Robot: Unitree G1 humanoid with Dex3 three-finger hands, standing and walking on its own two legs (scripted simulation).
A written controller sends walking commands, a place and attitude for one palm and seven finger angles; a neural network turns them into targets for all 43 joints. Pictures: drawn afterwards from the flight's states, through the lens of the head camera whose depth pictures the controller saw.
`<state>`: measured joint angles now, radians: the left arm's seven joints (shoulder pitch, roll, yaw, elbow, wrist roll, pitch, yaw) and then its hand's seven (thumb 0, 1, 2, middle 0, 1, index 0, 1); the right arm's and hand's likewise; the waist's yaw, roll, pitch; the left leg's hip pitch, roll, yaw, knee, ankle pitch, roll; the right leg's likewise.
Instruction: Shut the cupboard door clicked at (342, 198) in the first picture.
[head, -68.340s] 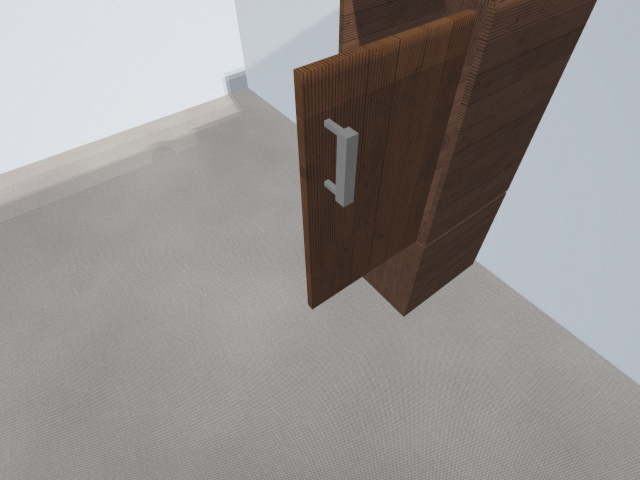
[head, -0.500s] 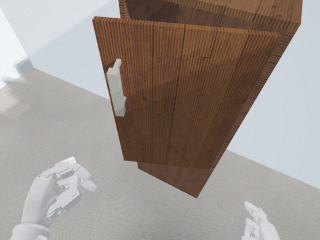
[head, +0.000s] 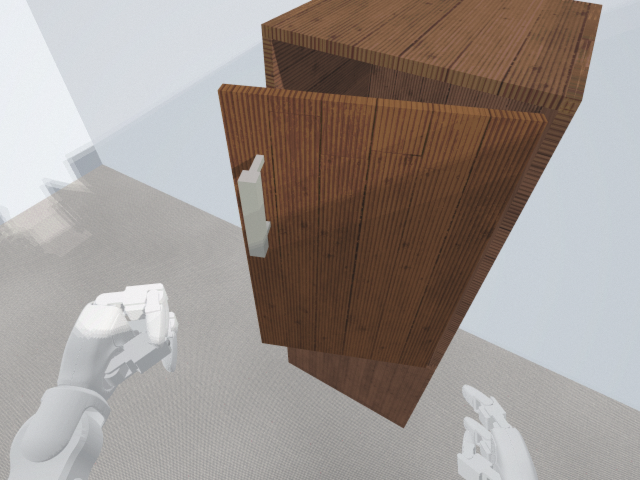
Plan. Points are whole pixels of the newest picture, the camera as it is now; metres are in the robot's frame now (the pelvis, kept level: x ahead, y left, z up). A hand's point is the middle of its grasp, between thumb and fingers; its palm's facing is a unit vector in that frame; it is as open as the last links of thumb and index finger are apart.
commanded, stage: raise the hand and make a fist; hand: left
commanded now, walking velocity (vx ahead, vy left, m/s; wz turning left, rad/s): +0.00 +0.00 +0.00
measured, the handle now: (258, 207) +0.43 +0.14 +0.12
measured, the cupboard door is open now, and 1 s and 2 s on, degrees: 21 21 21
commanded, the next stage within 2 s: bring the fist close to the handle in 0.42 s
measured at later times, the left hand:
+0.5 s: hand (165, 343) +0.22 +0.19 +0.12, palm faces -0.01 -1.00 -0.07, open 3.2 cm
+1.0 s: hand (213, 313) +0.26 +0.15 +0.12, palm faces -0.03 -1.00 -0.04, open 3.2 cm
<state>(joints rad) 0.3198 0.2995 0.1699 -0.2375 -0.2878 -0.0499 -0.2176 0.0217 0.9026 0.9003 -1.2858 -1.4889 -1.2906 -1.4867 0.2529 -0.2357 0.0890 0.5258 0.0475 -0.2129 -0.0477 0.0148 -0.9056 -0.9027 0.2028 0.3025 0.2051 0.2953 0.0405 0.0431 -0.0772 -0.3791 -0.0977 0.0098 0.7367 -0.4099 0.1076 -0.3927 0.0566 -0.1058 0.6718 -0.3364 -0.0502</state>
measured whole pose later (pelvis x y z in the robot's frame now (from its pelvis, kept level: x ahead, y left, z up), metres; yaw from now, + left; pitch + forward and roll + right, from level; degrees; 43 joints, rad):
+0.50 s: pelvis -0.01 +0.00 +0.01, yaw +0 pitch +1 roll -2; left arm 0.31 0.29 0.17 -0.23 -0.27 -0.01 -0.21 0.02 0.90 0.90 -1.30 -1.50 -1.30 -1.50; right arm 0.26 -0.25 0.07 0.56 0.05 -0.21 -0.05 0.02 -0.91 -0.90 0.20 0.30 0.20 0.30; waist 0.03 0.04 -0.06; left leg -0.31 -0.11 0.02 0.66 -0.37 0.11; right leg -0.33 0.05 -0.09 0.62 -0.30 -0.05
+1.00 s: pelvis -0.01 -0.01 +0.01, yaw -1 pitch +1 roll -1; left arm 0.17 0.24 0.10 -0.14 -0.23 0.00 -0.13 0.02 0.90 0.90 -1.30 -1.50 -1.30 -1.50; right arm 0.25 -0.25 0.07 0.57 0.05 -0.18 -0.04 0.02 -0.91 -0.90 0.20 0.30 0.20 0.30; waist 0.01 0.04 -0.06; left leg -0.30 -0.10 0.03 0.64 -0.36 0.10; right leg -0.33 0.05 -0.08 0.61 -0.30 -0.06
